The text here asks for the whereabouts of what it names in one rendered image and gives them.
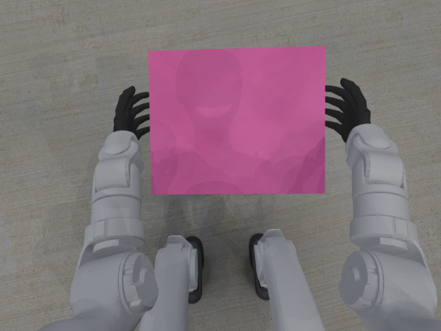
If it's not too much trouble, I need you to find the robot left hand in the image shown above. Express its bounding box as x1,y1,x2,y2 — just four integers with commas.
113,86,150,140

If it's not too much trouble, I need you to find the robot right hand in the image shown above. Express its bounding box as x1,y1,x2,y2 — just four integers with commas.
325,78,371,143

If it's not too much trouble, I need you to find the left robot forearm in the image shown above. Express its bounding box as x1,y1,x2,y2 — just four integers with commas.
70,130,145,312

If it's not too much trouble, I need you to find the right robot forearm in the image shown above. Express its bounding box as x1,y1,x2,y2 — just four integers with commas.
345,123,437,309

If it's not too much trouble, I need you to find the robot right shin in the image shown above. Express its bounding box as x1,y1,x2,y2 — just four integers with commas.
259,229,297,288

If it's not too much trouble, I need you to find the carton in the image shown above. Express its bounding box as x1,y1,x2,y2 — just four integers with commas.
148,46,325,194

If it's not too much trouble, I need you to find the robot left upper arm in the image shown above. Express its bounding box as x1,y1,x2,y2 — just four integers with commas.
37,251,158,331

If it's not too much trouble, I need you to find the right robot foot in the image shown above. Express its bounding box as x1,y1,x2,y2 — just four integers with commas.
249,234,269,301

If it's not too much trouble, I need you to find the robot right upper arm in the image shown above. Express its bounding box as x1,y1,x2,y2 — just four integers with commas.
338,249,441,331

